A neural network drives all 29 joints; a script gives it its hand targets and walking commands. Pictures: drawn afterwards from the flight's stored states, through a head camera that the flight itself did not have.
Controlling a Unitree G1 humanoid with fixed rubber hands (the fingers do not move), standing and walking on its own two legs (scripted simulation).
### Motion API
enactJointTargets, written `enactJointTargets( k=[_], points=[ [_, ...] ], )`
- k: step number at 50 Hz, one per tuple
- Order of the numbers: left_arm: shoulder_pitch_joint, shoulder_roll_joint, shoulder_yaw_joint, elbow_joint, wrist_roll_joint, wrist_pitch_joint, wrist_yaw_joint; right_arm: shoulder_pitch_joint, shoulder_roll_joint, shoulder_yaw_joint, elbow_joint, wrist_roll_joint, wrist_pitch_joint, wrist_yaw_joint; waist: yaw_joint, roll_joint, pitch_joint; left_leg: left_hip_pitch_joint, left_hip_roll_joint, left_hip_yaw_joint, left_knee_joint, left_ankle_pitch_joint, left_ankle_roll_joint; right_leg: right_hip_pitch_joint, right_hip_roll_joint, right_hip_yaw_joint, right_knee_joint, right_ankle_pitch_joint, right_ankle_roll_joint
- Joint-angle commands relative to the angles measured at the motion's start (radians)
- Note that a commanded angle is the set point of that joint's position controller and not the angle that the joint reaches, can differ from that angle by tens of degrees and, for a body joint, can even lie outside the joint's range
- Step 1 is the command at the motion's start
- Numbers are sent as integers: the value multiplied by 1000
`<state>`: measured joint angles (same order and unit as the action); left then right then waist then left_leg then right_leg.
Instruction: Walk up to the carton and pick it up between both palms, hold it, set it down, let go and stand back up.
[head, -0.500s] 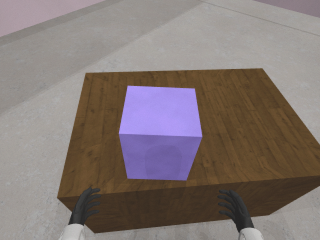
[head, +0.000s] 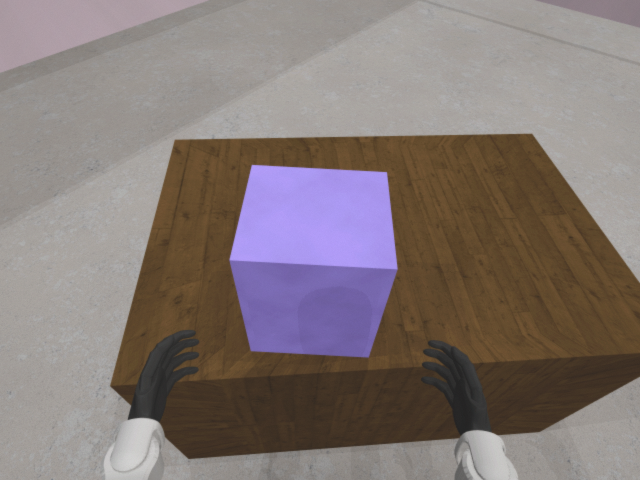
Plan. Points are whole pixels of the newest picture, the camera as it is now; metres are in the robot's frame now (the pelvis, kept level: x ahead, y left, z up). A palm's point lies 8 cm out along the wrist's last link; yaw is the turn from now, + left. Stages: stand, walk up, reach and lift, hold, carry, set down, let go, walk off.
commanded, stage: reach and lift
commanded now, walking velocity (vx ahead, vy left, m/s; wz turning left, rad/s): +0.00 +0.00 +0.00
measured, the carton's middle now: (314, 267) +0.44 +0.04 -0.05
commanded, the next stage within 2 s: none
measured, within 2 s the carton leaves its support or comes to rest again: neither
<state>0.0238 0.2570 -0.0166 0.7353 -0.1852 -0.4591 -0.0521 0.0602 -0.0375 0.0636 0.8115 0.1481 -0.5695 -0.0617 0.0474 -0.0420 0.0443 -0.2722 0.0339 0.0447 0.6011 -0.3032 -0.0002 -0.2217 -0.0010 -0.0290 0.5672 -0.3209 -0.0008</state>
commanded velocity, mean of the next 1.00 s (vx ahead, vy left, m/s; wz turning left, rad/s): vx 0.00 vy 0.00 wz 0.00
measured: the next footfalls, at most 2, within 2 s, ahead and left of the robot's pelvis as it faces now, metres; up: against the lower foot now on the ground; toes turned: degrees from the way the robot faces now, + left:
none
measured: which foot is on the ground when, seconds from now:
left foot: down 0.00-1.00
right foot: down 0.00-1.00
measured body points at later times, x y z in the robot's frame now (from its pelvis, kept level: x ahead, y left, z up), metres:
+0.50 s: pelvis +0.02 +0.01 +0.01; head +0.03 +0.03 +0.46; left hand +0.30 +0.25 +0.01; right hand +0.31 -0.15 +0.00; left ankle +0.01 +0.11 -0.73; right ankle -0.01 -0.12 -0.73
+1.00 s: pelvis +0.01 +0.01 +0.01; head +0.03 +0.02 +0.46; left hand +0.38 +0.25 +0.08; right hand +0.38 -0.15 +0.06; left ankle +0.01 +0.11 -0.73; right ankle -0.01 -0.12 -0.73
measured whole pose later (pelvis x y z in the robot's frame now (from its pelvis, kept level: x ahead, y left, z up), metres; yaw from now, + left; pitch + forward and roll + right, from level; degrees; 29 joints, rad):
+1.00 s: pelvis +0.01 +0.01 +0.01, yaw -1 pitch +2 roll -1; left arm -0.47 0.27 0.10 0.67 -0.16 0.03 -0.04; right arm -0.42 -0.13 0.07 0.70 0.25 -0.11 -0.19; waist 0.04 0.00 0.00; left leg -0.24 0.03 0.07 0.46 -0.24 0.01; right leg -0.18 0.00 -0.01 0.37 -0.22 0.02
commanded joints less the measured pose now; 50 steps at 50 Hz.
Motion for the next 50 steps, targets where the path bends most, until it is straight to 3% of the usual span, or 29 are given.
enactJointTargets(
  k=[1, 6, 12, 18, 23, 27, 32, 35, 45, 50],
  points=[
    [-260, 150, 73, -122, -5, -48, 7, -260, -36, -9, -136, -5, -65, -27, 1, 105, -229, 24, -36, -2, -28, 192, -33, -22, -16, 73, -78, 73, -32],
    [-354, 152, 62, -167, -31, 26, 26, -351, -51, -33, -175, -12, 6, -56, -13, 109, -252, 39, -26, -2, -53, 159, -32, -19, -10, 62, -85, 30, -40],
    [-353, 149, 46, -240, -36, 68, 35, -394, -88, -13, -205, 33, 57, -63, -22, 144, -343, 157, -21, -23, -51, 411, -70, 13, 24, 38, -94, 215, -38],
    [-346, 131, 69, -264, -16, 152, 16, -427, -115, 7, -203, 67, 115, -69, -20, 119, -318, 239, -19, -35, -74, 562, -76, 32, 35, 30, -154, 284, -33],
    [-413, 123, 75, -304, -13, 218, 14, -497, -132, -2, -252, 79, 176, -71, -15, 106, -303, 262, -15, -30, -109, 572, -70, 40, 36, 28, -199, 264, -36],
    [-561, 151, 88, -288, -11, 247, 24, -599, -128, -27, -336, 49, 227, -67, -4, 84, -358, 198, -26, -18, -137, 422, -37, 52, 11, 43, -185, 240, -9],
    [-597, 146, 116, -282, 17, 272, 21, -584, -125, -23, -281, 61, 271, -78, -19, 124, -428, 257, -26, -15, -123, 544, -53, 83, 15, 45, -190, 347, -8],
    [-651, 156, 130, -291, 16, 295, 12, -654, -148, -29, -308, 73, 278, -96, -18, 126, -481, 280, -29, -13, -111, 602, -59, 94, 20, 42, -195, 407, -4],
    [-855, 170, 152, -272, 23, 440, 13, -864, -183, -26, -322, 101, 394, -127, -3, 103, -476, 269, -27, -3, -125, 588, -56, 77, 37, 29, -214, 371, 1],
    [-933, 165, 146, -181, 13, 499, 12, -945, -194, -42, -281, 98, 471, -137, -10, 67, -460, 241, -26, 2, -153, 503, -37, 70, 38, 26, -229, 312, 7]
  ],
)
